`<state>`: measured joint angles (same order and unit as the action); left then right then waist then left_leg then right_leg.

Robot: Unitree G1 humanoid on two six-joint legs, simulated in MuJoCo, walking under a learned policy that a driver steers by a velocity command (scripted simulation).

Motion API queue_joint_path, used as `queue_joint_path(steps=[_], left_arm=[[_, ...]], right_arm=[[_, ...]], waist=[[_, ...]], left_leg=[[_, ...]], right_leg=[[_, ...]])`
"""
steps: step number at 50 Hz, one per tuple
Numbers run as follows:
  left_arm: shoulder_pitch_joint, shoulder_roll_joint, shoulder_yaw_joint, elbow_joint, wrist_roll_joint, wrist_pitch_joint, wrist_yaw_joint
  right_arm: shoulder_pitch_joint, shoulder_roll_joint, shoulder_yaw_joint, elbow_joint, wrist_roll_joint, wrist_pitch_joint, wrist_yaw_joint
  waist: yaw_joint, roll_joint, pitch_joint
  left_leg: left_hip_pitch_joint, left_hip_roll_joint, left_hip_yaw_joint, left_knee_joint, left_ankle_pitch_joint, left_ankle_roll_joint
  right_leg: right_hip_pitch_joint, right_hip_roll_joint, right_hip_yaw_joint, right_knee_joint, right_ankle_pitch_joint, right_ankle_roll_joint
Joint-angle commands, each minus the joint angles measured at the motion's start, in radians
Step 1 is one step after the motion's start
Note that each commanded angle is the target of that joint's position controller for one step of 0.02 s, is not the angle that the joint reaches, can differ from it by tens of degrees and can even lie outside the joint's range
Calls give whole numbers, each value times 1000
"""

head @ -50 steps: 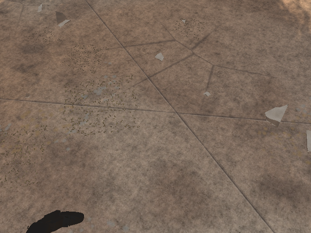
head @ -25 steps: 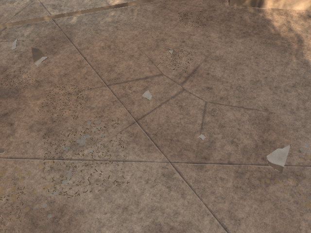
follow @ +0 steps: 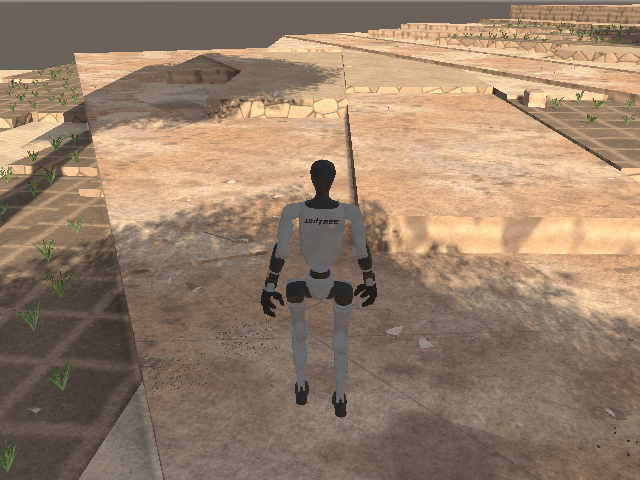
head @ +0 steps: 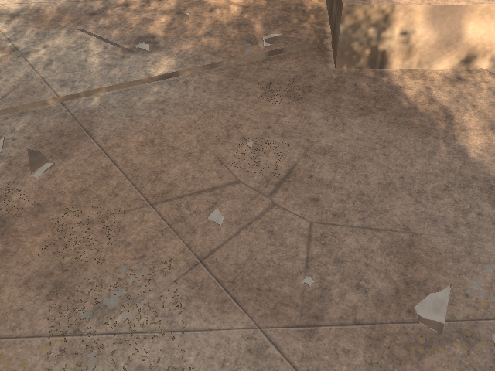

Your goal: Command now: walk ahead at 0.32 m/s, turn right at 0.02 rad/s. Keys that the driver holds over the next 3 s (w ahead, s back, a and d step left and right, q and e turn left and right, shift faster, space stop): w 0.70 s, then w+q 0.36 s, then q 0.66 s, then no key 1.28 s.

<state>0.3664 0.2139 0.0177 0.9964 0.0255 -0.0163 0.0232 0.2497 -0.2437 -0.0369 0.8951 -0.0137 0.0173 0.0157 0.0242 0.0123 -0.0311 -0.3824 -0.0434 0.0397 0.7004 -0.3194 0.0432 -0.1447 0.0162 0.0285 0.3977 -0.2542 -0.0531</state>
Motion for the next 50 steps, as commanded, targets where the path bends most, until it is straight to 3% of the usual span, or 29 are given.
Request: queue_joint_path(steps=[1, 4, 8, 10, 12, 13, 14, 15, 16, 17, 18, 20, 24, 28, 31, 34, 35, 36, 37, 38, 39, 40, 41, 42, 44, 47, 50], left_arm=[[-7, 152, 38, -18, -13, -36, 7], [45, 121, 37, 11, -13, -56, 3], [113, 152, 50, 44, 0, -60, -1], [107, 166, 57, 47, 2, -60, -7], [67, 176, 62, 44, -8, -57, -11], [57, 158, 57, 42, -9, -61, -12], [22, 119, 44, 18, -12, -66, -16], [34, 38, 26, -25, -19, -73, -21], [-12, 137, 53, -21, 8, -65, -20], [-38, 122, 55, -22, 6, -66, -33], [-45, 97, 50, -18, -1, -68, -43], [-55, 78, 49, -16, 10, -55, -52], [-152, 53, 44, -52, 13, -37, -62], [-338, 25, 24, -122, 5, -37, -68], [-399, 39, 22, -149, -1, -34, -65], [-368, 69, 34, -151, 0, -40, -54], [-299, 84, 43, -131, 1, -45, -47], [-164, 101, 55, -87, 5, -53, -39], [2, 148, 74, -40, 21, -65, -27], [130, 253, 97, -35, 46, -70, -15], [94, 265, 102, -39, 14, -53, -22], [-36, 199, 87, -63, -8, -47, -24], [-126, 126, 67, -81, -11, -55, -27], [-160, 89, 57, -78, -7, -64, -27], [-145, 59, 46, -56, -9, -83, -18], [-88, 82, 51, -35, -14, -108, -15], [-41, 81, 50, -24, -9, -110, -11]], right_arm=[[-53, -95, -31, -63, -23, -40, 18], [-122, -60, -23, -75, -18, -46, 23], [-225, -52, -15, -116, -12, -48, 20], [-214, -62, -18, -121, -7, -51, 16], [-101, -63, -24, -84, -6, -60, 7], [20, -90, -37, -41, -8, -70, -5], [193, -167, -61, -3, -23, -84, -20], [317, -308, -92, 29, -18, -82, -21], [260, -231, -74, 28, -12, -74, -18], [146, -168, -56, -2, -10, -75, -11], [84, -120, -44, -16, -11, -80, -5], [65, -76, -29, -6, -5, -96, -9], [171, -74, -23, 58, 2, -116, -15], [200, -69, -16, 85, 0, -117, -16], [227, -88, -19, 107, 0, -118, -21], [214, -101, -22, 121, -4, -114, -28], [205, -110, -24, 123, -8, -111, -30], [201, -108, -23, 126, -7, -105, -30], [207, -94, -17, 118, -5, -102, -26], [270, -5, 4, 83, 14, -100, -18], [327, -15, -9, 96, 29, -94, -19], [232, -81, -25, 85, 11, -86, -24], [166, -66, -24, 72, 7, -90, -16], [158, -40, -23, 77, 5, -85, -14], [183, -12, -24, 90, -21, -57, -2], [119, -2, -30, 60, -19, -30, 11], [7, -6, -33, 18, -14, -21, 18]], waist=[[-29, -127, 134], [2, -136, 114], [48, -147, 127], [36, -148, 128], [-31, -116, 112], [-79, -64, 63], [-161, 76, -32], [-171, 338, -92], [-130, 163, -2], [-77, 78, 81], [-51, 48, 108], [-21, 71, 115], [-19, 66, 110], [-45, 72, 147], [-53, 76, 151], [-18, 63, 133], [12, 65, 92], [67, 42, 25], [125, 6, -69], [118, -161, -222], [86, -243, -291], [44, -100, -122], [24, -59, -7], [-8, -48, 49], [-48, -69, 73], [-59, -59, 88], [-45, -59, 117]], left_leg=[[-242, 53, -37, 140, 30, -13], [-213, 62, 5, 82, 64, -37], [-159, 71, 28, -63, 24, -32], [-75, 62, 44, -127, 11, -14], [138, 29, 72, -246, 91, 4], [336, 24, 48, -275, 93, 17], [539, 192, -157, -358, -57, 56], [684, 439, -582, -512, -251, 157], [563, 445, -637, -531, -296, 183], [461, 402, -528, -527, -257, 175], [389, 353, -428, -545, -139, 158], [336, 282, -280, -570, 63, 130], [364, 258, -163, -559, 402, 151], [309, 222, -82, -568, 489, 147], [325, 244, -74, -571, 529, 139], [412, 275, -58, -481, 739, 121], [432, 270, -44, -386, 868, 109], [404, 242, -29, -213, 917, 94], [263, 195, -11, 21, 747, 78], [8, 92, 37, 380, 240, 48], [-175, -30, -42, 606, -207, 44], [-236, 59, -96, 630, -114, 58], [-221, 97, -95, 580, -25, 60], [-177, 125, -94, 526, 17, 59], [-102, 147, -92, 474, 45, 44], [-169, 156, -77, 443, 114, 30], [-278, 164, -60, 365, 222, 15]], right_leg=[[66, -242, 320, -331, -254, -145], [95, -199, 217, -303, -120, -139], [99, -231, 208, -264, -58, -161], [66, -244, 203, -229, -8, -159], [-28, -222, 163, -141, 74, -128], [-112, -178, 113, -16, 170, -102], [-232, -96, 16, 263, 139, -62], [-499, 42, -97, 559, -215, -20], [-559, -12, 1, 705, -246, -44], [-568, -63, 24, 738, -146, -56], [-538, -88, 18, 720, -71, -52], [-490, -113, -6, 666, -4, -28], [-539, -108, -56, 597, 73, 10], [-481, -82, -102, 340, 188, 26], [-393, -57, -120, 226, 228, 1], [-317, -31, -118, 175, 171, -45], [-233, -3, -126, 159, 132, -62], [-66, 25, -136, 106, 134, -82], [171, -44, -58, 80, 98, -111], [429, -350, 326, 33, -75, -177], [457, -473, 681, -146, -173, -261], [307, -421, 529, -164, -255, -217], [150, -376, 387, -203, -195, -185], [50, -331, 275, -234, -91, -144], [-44, -279, 123, -256, 54, -102], [-31, -268, 17, -284, 153, -101], [11, -250, -70, -297, 207, -90]])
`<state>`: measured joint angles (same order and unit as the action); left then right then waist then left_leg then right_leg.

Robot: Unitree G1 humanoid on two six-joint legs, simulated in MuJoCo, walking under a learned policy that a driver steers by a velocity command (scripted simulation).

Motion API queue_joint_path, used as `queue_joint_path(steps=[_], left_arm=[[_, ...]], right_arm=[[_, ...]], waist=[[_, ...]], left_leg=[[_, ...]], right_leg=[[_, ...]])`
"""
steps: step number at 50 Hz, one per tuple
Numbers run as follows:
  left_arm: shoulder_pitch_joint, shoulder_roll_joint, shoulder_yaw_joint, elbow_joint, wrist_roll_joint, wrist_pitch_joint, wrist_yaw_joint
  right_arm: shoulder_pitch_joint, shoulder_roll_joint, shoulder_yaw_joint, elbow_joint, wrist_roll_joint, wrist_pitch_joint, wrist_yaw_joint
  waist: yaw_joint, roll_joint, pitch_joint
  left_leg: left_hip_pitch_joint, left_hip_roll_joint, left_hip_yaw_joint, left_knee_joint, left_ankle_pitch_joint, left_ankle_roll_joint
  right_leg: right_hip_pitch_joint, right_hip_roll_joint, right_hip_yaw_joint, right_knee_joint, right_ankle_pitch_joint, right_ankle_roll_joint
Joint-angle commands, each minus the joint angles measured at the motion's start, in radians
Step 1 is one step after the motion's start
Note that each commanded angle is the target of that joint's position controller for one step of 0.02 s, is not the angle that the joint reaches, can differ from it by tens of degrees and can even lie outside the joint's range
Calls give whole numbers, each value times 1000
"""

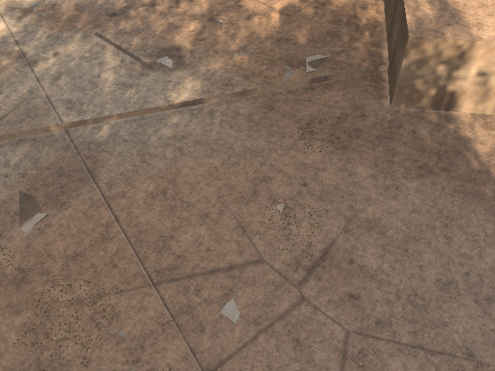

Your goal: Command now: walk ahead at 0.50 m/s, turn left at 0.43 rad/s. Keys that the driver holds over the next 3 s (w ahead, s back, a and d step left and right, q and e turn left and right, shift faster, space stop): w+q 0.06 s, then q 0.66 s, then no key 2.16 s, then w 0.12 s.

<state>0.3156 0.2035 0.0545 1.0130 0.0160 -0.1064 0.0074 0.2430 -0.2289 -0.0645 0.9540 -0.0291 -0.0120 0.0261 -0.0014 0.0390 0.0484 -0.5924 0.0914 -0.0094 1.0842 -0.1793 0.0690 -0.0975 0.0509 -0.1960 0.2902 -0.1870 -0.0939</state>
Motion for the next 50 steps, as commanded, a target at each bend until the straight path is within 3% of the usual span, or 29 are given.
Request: queue_joint_path(steps=[1, 3, 6, 8, 11, 12, 13, 14, 15, 16, 17, 18, 19, 20, 21, 23, 29, 34, 41, 43, 44, 45, 46, 47, 48, 50], left_arm=[[24, 88, 11, -37, 0, -20, 6], [43, 87, 8, -31, -1, -20, 9], [71, 97, 4, -19, -6, -14, 23], [105, 110, 6, -8, -4, -3, 32], [73, 146, 20, -20, -3, 18, 49], [60, 156, 25, -29, -3, 28, 50], [37, 162, 29, -40, -11, 36, 44], [55, 140, 26, -69, -15, 36, 37], [153, 64, 16, -116, -32, 44, 32], [97, 109, 17, -125, -7, 50, 27], [23, 97, 14, -145, -10, 50, 24], [-16, 101, 17, -148, -3, 50, 24], [-37, 112, 22, -160, 13, 61, 25], [-12, 107, 23, -158, 25, 81, 25], [0, 97, 21, -158, 26, 99, 25], [4, 82, 17, -167, 18, 118, 25], [-140, 121, 23, -234, 15, 145, 29], [-205, 128, 19, -272, 5, 142, 35], [-128, 132, 5, -278, -19, 119, 42], [-53, 123, 0, -261, -14, 108, 45], [-68, 169, 8, -267, 1, 101, 50], [-133, 243, 14, -304, 14, 102, 53], [-146, 251, 17, -304, 19, 105, 43], [-146, 207, 5, -299, 11, 101, 35], [-189, 163, -7, -298, 1, 97, 30], [-201, 156, -12, -298, 2, 93, 31]], right_arm=[[-22, -19, -4, -54, 2, 7, 11], [-91, -11, 1, -80, 4, 3, 16], [-173, 16, 18, -113, -2, -3, 18], [-186, 13, 20, -124, -6, -6, 18], [-58, -30, 5, -98, -16, -13, 12], [18, -53, -6, -80, -19, -21, 7], [115, -82, -21, -54, -26, -36, -2], [162, -173, -46, -52, -28, -48, -14], [120, -281, -73, -79, -10, -32, -19], [145, -271, -75, -98, 31, -11, -24], [60, -215, -62, -114, 32, 1, -34], [-3, -149, -43, -122, 33, 8, -39], [-22, -116, -34, -122, 37, 10, -44], [-31, -101, -29, -125, 35, 9, -46], [-25, -109, -29, -127, 26, 4, -42], [-20, -150, -40, -134, 17, -5, -34], [19, -183, -52, -157, 17, 19, -37], [46, -193, -59, -172, 10, 33, -38], [9, -184, -53, -185, 1, 45, -30], [-19, -175, -45, -185, 16, 53, -34], [1, -140, -34, -189, 22, 52, -39], [59, -78, -16, -198, 31, 47, -40], [22, -166, -39, -189, 10, 48, -47], [28, -176, -43, -181, 4, 48, -46], [37, -165, -42, -161, 8, 51, -41], [54, -151, -37, -138, 7, 60, -33]], waist=[[-13, -84, 45], [-1, -82, 58], [14, -86, 70], [24, -104, 47], [-31, -161, -30], [-61, -157, -78], [-115, -114, -133], [-124, 2, -208], [-37, 180, -330], [-80, 15, -402], [-65, -10, -265], [-34, -60, -137], [-10, -57, -89], [10, -44, -89], [17, -40, -104], [27, -29, -136], [-22, 45, -126], [-48, 66, -97], [-23, 89, -120], [24, 63, -109], [3, -32, -95], [-46, -243, -106], [-16, -209, -64], [-34, -152, -55], [-57, -123, -32], [-57, -183, -47]], left_leg=[[-86, 26, -2, -64, 117, -14], [-85, 15, 27, -183, 174, -19], [-4, -26, 124, -368, 214, -12], [37, -61, 166, -424, 189, 6], [170, -140, 187, -459, 58, 60], [249, -159, 171, -504, 47, 84], [381, -165, 145, -629, 158, 110], [590, 5, -39, -608, 551, 161], [855, 306, -468, -550, 1169, 380], [814, 300, -466, -625, 1011, 409], [681, 266, -391, -680, 786, 381], [538, 202, -330, -736, 658, 319], [461, 147, -284, -756, 615, 272], [405, 112, -246, -767, 599, 246], [382, 92, -234, -767, 606, 231], [372, 65, -223, -763, 602, 211], [399, 34, -330, -806, 170, 153], [435, 37, -437, -808, 9, 155], [407, 32, -480, -734, 255, 138], [344, -12, -464, -689, 195, 81], [275, -75, -409, -615, 27, 25], [155, -217, -227, -441, -249, -33], [153, -263, -141, -272, -396, -46], [192, -230, -167, -174, -366, -54], [205, -212, -169, -137, -302, -64], [200, -216, -151, -105, -250, -89]], right_leg=[[-24, -278, 129, -190, 166, -45], [-3, -265, 78, -182, 227, -35], [27, -260, -18, -101, 566, -18], [91, -270, -47, -22, 719, -9], [149, -284, -63, 202, 979, -2], [146, -288, -57, 342, 948, -2], [97, -271, -61, 553, 783, 23], [-105, -202, -63, 841, 286, 63], [-439, -4, 30, 1200, -482, 115], [-480, -49, 208, 1212, -406, 116], [-519, -84, 219, 1182, -325, 117], [-515, -114, 220, 1082, -268, 119], [-490, -130, 228, 1001, -240, 124], [-439, -130, 226, 955, -218, 130], [-410, -119, 222, 927, -205, 134], [-400, -108, 220, 876, -179, 142], [-486, -105, 252, 735, -126, 163], [-490, -75, 278, 614, -163, 153], [-246, -13, 245, 363, -227, 94], [-87, -14, 233, 94, -81, 69], [-27, -119, 351, -30, -75, 43], [33, -373, 628, -102, 30, -37], [-114, -438, 674, -64, 211, -146], [-145, -408, 628, -48, 280, -169], [-154, -339, 529, -34, 291, -137], [-92, -250, 414, 2, 400, -89]])
Over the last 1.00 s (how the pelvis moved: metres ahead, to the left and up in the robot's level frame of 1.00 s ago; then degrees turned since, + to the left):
0.46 0.01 0.00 7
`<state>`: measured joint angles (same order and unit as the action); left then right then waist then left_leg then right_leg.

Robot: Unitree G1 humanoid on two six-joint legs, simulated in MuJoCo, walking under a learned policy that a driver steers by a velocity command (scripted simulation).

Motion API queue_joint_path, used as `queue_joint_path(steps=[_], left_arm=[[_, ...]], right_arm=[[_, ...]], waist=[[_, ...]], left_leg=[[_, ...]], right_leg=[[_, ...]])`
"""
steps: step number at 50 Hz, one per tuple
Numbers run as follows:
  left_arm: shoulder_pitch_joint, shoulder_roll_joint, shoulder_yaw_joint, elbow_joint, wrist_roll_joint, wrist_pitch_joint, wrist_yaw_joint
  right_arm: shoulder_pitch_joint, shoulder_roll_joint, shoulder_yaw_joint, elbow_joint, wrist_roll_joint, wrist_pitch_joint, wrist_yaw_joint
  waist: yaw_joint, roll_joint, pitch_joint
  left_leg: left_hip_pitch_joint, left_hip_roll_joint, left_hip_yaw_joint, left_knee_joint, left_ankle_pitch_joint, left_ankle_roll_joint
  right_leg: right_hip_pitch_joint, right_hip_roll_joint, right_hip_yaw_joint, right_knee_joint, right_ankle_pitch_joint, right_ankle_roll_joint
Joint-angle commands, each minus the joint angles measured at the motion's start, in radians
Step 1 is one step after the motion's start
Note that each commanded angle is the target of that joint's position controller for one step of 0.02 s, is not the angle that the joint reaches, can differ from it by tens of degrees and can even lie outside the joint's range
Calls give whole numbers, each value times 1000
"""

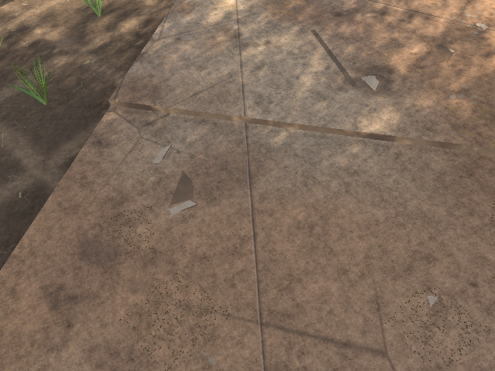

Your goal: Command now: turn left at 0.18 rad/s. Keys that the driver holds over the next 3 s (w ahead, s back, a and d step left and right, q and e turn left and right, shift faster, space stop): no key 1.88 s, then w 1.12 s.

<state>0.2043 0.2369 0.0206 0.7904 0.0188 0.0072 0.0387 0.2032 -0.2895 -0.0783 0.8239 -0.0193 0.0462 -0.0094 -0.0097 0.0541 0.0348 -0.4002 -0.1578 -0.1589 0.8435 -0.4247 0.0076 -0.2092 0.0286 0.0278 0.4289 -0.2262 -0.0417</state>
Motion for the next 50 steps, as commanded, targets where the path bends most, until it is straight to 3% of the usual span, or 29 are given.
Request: queue_joint_path(steps=[1, 4, 7, 9, 11, 12, 13, 14, 15, 18, 31, 50], left_arm=[[-66, 121, 20, -66, -1, -22, -1], [1, 128, 20, -28, -4, -23, -3], [35, 150, 26, 4, 3, -15, -8], [35, 157, 29, 23, 2, -9, -10], [24, 150, 28, 36, -4, -9, -10], [31, 131, 23, 33, -8, -17, -15], [55, 115, 22, 35, -16, -21, -20], [35, 106, 16, 62, -15, -16, -17], [10, 116, 20, 75, -10, -9, -13], [11, 121, 24, 105, -6, -1, -18], [46, 88, 4, 244, -8, -1, -14], [100, 43, -15, 329, -9, -4, -3]], right_arm=[[90, -82, -18, 1, -1, 4, 4], [32, -49, 3, 8, 11, 10, 1], [0, -40, 17, 25, 23, 13, -10], [18, -42, 21, 50, 29, 9, -18], [52, -51, 26, 83, 17, -6, -27], [47, -89, 22, 87, 2, -17, -32], [10, -131, 16, 97, 3, -22, -30], [-20, -80, 29, 105, 12, -26, -21], [-24, -55, 38, 112, 11, -32, -17], [2, -62, 45, 160, 10, -39, -27], [25, -40, 66, 254, 11, -49, -30], [109, 14, 83, 313, 11, -53, -34]], waist=[[-37, -201, -45], [2, -195, -68], [32, -232, -73], [19, -227, -70], [-5, -181, -80], [10, -127, -109], [56, -19, -80], [32, 2, -62], [18, 0, -27], [19, 22, -2], [21, -46, 28], [18, -51, 29]], left_leg=[[7, 34, 8, 117, -8, -40], [34, 69, 51, -45, -20, -65], [123, 92, 115, -232, -26, -55], [184, 98, 133, -391, 68, -37], [342, 147, 87, -592, 311, -13], [438, 221, 11, -562, 397, 3], [407, 269, -24, -484, 526, 36], [332, 268, -18, -489, 462, 52], [291, 254, -14, -509, 403, 45], [251, 235, -7, -543, 341, 34], [216, 231, -12, -578, 234, 50], [215, 219, 9, -551, 287, 51]], right_leg=[[58, -213, 165, -117, 516, -139], [155, -210, 150, -79, 578, -141], [170, -206, 169, -58, 570, -141], [170, -203, 182, -39, 581, -128], [96, -193, 183, -26, 509, -71], [23, -175, 172, -25, 397, -36], [-5, -108, 112, -63, 249, -19], [47, -82, 87, -96, 144, -10], [66, -80, 85, -89, 133, -5], [92, -96, 89, -84, 171, -10], [73, -97, 88, -109, 102, 11], [53, -103, 85, -89, 123, 10]])
Over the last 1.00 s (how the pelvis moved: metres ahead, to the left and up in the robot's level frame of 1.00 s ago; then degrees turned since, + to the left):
0.25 -0.01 0.00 30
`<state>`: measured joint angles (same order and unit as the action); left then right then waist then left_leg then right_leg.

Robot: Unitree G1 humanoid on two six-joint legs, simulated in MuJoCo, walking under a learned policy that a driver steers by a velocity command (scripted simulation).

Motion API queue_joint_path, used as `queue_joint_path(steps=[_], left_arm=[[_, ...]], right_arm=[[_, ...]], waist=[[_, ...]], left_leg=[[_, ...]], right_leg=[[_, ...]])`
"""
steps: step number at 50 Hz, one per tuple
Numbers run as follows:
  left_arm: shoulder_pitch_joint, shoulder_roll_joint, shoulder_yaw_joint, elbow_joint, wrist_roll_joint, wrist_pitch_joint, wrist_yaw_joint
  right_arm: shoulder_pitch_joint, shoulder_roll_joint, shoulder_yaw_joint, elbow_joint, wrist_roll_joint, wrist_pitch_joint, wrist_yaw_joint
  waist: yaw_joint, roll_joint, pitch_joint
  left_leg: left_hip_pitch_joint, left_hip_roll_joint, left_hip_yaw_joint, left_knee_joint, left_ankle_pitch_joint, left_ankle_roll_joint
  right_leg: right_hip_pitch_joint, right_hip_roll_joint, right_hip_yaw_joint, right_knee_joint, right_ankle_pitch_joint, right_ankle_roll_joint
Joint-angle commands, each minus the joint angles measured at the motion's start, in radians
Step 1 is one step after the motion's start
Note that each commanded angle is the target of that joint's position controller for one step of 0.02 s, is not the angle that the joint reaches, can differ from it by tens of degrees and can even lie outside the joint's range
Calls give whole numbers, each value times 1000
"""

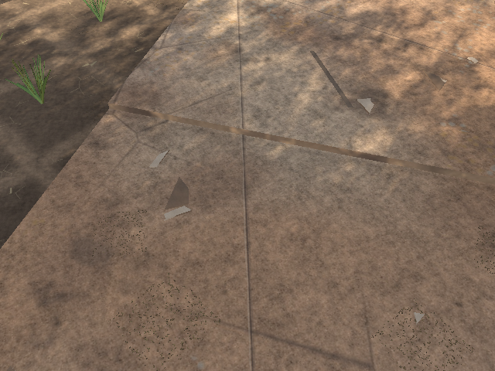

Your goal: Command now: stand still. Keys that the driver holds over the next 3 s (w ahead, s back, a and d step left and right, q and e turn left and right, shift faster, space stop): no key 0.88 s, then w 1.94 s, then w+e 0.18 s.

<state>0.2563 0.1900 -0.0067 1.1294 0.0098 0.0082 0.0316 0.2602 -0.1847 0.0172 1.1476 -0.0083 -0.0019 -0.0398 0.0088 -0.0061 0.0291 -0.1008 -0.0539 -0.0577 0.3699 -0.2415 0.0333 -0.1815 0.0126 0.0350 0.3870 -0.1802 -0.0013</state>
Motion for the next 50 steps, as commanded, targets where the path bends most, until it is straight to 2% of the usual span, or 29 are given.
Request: queue_joint_path(steps=[1, 44, 45, 46, 48, 50], left_arm=[[50, 87, 12, -8, 0, -5, 4], [105, 32, 15, 28, -1, -6, 15], [109, 25, 13, 30, 0, -6, 15], [104, 30, 15, 27, 2, -4, 14], [92, 40, 24, 9, 8, 0, 7], [43, 15, 22, -30, 20, -5, -5]], right_arm=[[55, -89, -12, -10, 0, -5, -4], [147, -29, -16, -2, -1, -11, -13], [155, -24, -14, 0, -3, -11, -12], [157, -32, -19, 0, -5, -9, -12], [168, -72, -37, -9, -6, 0, -9], [231, -97, -52, -7, -6, 4, -5]], waist=[[0, 9, 35], [-3, 10, 52], [-4, 11, 33], [-6, 17, 44], [-16, 64, 82], [-52, 126, 156]], left_leg=[[-84, 114, -91, -75, 107, 25], [-74, 117, -75, -47, 159, 23], [-68, 110, -75, -61, 76, 26], [-79, 100, -78, -69, -32, 33], [-115, 99, -124, -82, -351, 78], [-107, 186, -274, -162, -585, 143]], right_leg=[[25, -87, 78, -46, 79, -30], [26, -86, 71, -26, 120, -34], [33, -78, 67, -32, 49, -35], [19, -60, 58, -23, -44, -39], [-59, -3, 17, 62, -292, -61], [-223, 36, -27, 199, -369, -66]])
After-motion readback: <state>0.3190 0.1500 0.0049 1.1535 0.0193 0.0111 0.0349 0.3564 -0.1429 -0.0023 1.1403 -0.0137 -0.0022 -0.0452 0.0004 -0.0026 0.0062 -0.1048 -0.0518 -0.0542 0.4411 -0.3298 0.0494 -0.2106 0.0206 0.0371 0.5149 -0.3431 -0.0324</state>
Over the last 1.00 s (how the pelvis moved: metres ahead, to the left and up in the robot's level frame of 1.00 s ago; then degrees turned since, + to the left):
-0.02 0.02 0.00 0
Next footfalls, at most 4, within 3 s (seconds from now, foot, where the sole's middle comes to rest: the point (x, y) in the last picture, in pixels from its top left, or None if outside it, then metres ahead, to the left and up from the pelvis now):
1.62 left None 0.45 0.02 -0.78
2.16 right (303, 289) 0.77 -0.13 -0.78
2.72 left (247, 210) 1.08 0.04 -0.78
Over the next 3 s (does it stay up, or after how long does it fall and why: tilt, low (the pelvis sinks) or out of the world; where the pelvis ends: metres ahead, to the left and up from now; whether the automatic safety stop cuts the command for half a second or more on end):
stays up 1.05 -0.02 0.00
